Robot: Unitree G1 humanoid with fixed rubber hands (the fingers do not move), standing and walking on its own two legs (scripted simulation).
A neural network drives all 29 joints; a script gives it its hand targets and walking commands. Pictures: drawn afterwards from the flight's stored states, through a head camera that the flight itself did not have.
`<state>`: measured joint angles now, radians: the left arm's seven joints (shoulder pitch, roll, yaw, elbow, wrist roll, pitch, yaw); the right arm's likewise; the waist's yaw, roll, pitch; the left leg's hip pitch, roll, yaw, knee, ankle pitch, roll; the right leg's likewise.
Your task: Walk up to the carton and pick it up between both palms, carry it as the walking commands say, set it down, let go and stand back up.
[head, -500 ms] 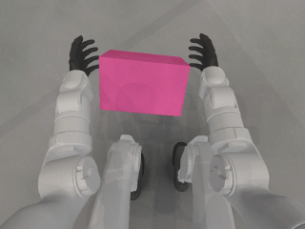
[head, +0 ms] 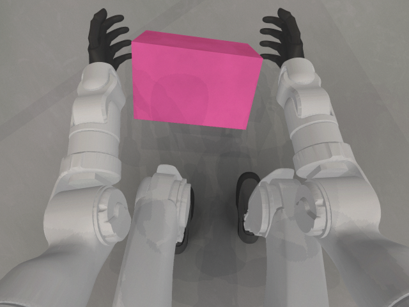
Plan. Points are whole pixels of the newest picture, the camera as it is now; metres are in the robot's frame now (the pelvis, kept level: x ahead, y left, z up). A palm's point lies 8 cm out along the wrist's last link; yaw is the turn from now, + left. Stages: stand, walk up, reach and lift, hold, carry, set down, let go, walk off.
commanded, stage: set down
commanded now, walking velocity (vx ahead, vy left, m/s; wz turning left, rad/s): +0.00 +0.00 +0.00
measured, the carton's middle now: (194, 78) +0.50 +0.05 -0.25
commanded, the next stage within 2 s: none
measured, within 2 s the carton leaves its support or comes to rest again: neither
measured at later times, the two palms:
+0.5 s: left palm (124, 60) +0.51 +0.17 -0.16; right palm (262, 62) +0.52 -0.08 -0.19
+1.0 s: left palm (118, 59) +0.52 +0.20 -0.20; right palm (260, 51) +0.55 -0.09 -0.22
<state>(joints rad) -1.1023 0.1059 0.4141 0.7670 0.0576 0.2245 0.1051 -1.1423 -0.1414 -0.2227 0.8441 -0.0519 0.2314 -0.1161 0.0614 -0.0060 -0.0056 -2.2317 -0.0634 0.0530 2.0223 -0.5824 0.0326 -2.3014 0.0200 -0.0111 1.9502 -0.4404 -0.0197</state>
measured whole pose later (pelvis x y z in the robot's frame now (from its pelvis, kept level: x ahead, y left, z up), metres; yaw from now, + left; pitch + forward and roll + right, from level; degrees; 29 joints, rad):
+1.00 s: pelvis +0.00 +0.00 -0.05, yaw +2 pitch +37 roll +0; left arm -1.40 0.26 0.17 1.14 -0.19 -0.02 0.13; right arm -1.49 -0.23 -0.11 1.24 0.09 -0.01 -0.15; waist 0.07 0.03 0.32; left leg -2.24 -0.09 0.07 2.23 -0.63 0.03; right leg -2.31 0.00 -0.01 2.17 -0.50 -0.02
